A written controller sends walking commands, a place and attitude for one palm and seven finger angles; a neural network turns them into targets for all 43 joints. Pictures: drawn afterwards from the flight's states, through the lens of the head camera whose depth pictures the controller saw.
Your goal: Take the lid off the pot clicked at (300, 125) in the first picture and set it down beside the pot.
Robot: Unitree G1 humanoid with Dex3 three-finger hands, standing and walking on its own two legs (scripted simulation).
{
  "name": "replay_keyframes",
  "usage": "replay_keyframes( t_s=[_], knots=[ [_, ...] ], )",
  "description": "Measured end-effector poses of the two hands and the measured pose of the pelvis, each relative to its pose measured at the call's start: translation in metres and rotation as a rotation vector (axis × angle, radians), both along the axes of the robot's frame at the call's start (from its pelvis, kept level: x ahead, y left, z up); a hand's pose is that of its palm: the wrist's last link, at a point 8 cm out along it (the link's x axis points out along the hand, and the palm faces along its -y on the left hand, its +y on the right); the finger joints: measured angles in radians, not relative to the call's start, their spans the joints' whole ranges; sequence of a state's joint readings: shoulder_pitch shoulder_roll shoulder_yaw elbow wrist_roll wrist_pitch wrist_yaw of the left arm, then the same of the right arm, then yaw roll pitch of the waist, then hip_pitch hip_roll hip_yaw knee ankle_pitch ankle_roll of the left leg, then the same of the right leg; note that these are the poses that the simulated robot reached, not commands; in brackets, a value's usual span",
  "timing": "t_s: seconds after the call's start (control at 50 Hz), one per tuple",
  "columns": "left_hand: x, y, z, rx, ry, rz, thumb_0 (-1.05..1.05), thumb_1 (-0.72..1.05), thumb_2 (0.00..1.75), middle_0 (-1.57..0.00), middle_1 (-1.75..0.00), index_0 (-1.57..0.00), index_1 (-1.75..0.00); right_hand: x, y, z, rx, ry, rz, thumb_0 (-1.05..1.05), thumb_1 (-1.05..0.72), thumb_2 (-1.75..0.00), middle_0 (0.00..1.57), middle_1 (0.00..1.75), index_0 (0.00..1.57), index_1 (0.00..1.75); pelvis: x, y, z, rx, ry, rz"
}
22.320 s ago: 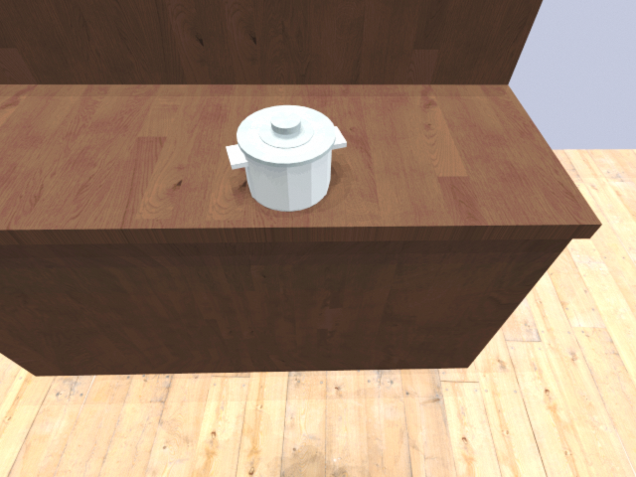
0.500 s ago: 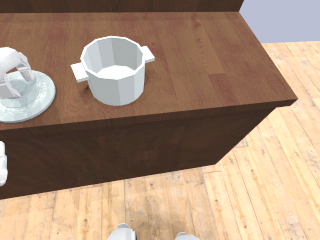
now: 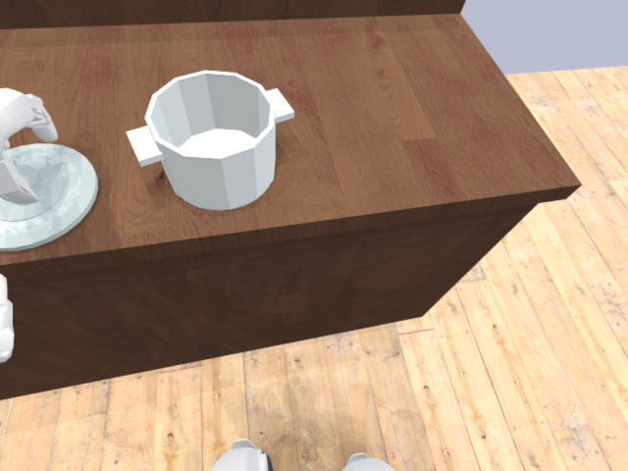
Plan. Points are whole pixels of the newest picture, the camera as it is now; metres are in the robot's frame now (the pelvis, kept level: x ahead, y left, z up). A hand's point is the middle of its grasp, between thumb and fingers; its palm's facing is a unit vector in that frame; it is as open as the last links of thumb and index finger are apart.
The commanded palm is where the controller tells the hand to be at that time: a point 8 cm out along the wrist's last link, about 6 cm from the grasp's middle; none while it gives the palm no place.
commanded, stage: open the fingers wide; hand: left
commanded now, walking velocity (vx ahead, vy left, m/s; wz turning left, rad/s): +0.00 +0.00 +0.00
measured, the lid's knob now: (17, 182) +0.49 +0.34 +0.04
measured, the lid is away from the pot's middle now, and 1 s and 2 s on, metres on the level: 0.25 0.25 0.25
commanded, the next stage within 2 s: raise the empty hand in 0.04 s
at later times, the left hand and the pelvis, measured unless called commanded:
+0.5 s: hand out of the picture +0.46 +0.33 +0.12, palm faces -0.38 -0.11 -0.92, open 11.0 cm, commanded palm +0.49 +0.32 +0.19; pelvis +0.00 +0.00 +0.01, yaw +1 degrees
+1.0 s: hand out of the picture +0.48 +0.33 +0.17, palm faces -0.35 -0.13 -0.93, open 11.0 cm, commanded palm +0.50 +0.32 +0.24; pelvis +0.01 +0.00 +0.01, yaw +1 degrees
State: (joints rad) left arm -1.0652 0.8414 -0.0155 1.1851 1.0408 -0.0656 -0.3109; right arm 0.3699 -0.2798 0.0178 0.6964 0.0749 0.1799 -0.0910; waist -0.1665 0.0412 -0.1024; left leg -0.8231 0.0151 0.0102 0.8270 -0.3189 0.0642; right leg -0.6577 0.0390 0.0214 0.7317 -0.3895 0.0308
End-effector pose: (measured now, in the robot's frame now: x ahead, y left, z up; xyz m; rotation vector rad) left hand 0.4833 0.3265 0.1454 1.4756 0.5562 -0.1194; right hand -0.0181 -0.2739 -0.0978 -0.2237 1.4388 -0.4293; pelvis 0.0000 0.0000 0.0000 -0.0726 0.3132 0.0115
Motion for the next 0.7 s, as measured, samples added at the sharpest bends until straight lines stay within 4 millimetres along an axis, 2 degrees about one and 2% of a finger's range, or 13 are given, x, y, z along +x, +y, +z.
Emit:
replay_keyframes(
  t_s=[0.22,0.46,0.7],
  knots=[
    [-0.01,0.002,0.003,-0.007,-0.001,0.0,0.0,-0.05,0.76,-0.41,-0.77,-0.41,-0.77,0.011,-0.003,0.001,0.0,-0.029,0.018,0.01,-0.91,-0.89,0.2,0.3,0.21,0.3,-0.001,-0.002,0.002,0.002,-0.016,0.005],
    [-0.017,0.007,0.031,0.007,-0.027,0.028,0.0,-0.06,0.77,-0.42,-0.76,-0.41,-0.76,0.025,-0.008,0.005,-0.008,-0.078,0.043,0.01,-0.91,-0.89,0.2,0.3,0.21,0.3,-0.002,-0.003,0.005,0.004,-0.043,0.015],
    [-0.015,0.0,0.056,0.004,-0.039,0.02,0.0,-0.06,0.77,-0.42,-0.76,-0.41,-0.76,0.029,-0.006,0.005,0.004,-0.097,0.044,0.01,-0.91,-0.89,0.2,0.3,0.21,0.3,-0.001,-0.003,0.009,0.011,-0.065,0.015]
  ],
)
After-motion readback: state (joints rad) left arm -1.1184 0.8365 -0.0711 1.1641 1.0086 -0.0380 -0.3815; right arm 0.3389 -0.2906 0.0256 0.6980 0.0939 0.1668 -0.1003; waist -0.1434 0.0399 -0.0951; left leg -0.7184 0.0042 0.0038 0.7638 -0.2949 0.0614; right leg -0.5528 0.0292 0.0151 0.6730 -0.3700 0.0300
